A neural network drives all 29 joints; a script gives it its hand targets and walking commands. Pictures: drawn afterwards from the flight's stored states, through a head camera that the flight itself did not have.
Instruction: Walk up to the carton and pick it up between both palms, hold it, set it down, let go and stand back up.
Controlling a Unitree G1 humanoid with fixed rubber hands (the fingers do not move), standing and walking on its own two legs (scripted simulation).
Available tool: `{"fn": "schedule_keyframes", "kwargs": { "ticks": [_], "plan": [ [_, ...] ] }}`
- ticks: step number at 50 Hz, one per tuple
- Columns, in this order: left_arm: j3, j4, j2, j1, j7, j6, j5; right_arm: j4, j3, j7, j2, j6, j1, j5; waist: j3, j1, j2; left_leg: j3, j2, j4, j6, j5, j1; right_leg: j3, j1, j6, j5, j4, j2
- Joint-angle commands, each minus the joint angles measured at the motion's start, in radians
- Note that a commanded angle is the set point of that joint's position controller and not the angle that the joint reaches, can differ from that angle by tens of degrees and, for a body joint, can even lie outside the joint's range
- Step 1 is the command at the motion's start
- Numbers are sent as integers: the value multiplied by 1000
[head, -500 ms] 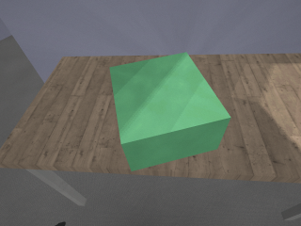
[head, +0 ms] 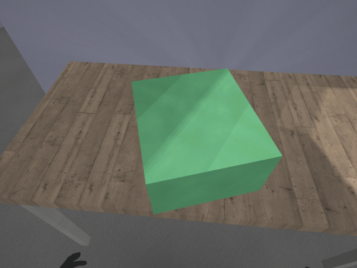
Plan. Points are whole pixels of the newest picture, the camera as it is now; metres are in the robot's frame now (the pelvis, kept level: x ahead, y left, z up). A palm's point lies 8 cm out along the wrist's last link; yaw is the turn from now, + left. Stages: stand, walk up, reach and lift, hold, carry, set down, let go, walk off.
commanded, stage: walk up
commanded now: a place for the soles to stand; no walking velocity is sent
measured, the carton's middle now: (193, 134) +0.44 +0.00 +0.01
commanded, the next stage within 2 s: reach and lift in 1.30 s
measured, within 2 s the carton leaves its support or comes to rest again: neither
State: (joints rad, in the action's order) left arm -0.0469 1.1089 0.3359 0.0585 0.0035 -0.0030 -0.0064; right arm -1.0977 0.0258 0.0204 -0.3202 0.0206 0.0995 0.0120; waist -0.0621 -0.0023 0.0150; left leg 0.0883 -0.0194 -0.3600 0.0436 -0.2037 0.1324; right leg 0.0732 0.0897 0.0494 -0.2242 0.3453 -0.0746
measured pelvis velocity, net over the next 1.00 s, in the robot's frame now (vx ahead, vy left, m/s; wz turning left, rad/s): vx -0.02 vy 0.00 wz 0.05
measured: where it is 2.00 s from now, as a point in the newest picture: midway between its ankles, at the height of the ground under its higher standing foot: outside the picture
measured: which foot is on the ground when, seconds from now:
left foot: down 0.00-1.00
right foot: down 0.00-1.00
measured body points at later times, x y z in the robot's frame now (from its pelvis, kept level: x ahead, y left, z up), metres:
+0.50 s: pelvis +0.00 +0.00 +0.00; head +0.01 +0.00 +0.45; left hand +0.06 +0.30 -0.13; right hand +0.09 -0.29 -0.14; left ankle +0.00 +0.15 -0.75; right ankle -0.03 -0.15 -0.75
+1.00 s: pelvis -0.02 +0.00 +0.00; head +0.00 +0.01 +0.45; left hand +0.03 +0.31 -0.13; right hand +0.06 -0.29 -0.14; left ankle +0.00 +0.15 -0.75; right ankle -0.03 -0.15 -0.75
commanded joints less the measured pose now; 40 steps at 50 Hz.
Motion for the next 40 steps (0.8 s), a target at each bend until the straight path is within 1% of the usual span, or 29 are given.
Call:
{"fn": "schedule_keyframes", "kwargs": {
  "ticks": [1,8,17,22,23,26,28,30,36,40],
  "plan": [
    [-44,-46,200,-18,-10,-21,2,52,41,15,-230,16,-19,1,114,-2,-39,26,-94,26,-63,346,-16,-39,-63,-64,245,-42,-86],
    [-46,-42,194,-1,-9,-25,4,47,43,19,-233,16,-27,-1,111,-4,-17,26,-92,23,-63,362,-23,-30,-69,-64,263,-45,-91],
    [-50,-45,194,18,-10,-21,6,35,42,22,-226,11,-27,-4,99,-7,-3,30,-84,29,-61,332,-6,-19,-72,-66,233,-45,-93],
    [-51,-48,195,25,-10,-19,5,31,42,22,-221,8,-22,-5,85,-9,-15,35,-79,36,-59,293,12,-19,-68,-67,185,-50,-91],
    [-49,-68,210,49,-15,-23,8,21,40,19,-215,2,-4,0,82,-8,-13,31,-71,18,-65,277,25,-26,-74,-70,182,-53,-90],
    [-50,-74,215,53,-19,-25,7,22,37,17,-210,-2,2,-5,74,-8,-7,38,-67,15,-64,254,43,-31,-70,-78,163,-53,-95],
    [-52,-86,215,56,-19,-24,6,26,38,16,-215,-3,5,-6,70,-9,-14,38,-65,12,-65,242,54,-29,-66,-80,141,-50,-94],
    [-49,-94,213,56,-19,-23,6,28,37,15,-215,-3,5,-6,71,-10,-13,44,-65,14,-66,232,55,-30,-62,-80,125,-50,-92],
    [-50,-107,212,67,-17,-20,6,35,36,11,-217,-3,14,-8,50,-15,-33,60,-66,22,-70,205,86,-25,-57,-78,70,-45,-84],
    [-50,-110,214,72,-15,-20,7,40,37,11,-217,-2,23,-7,55,-14,-30,65,-64,22,-70,198,89,-24,-59,-77,57,-49,-84]
  ]
}}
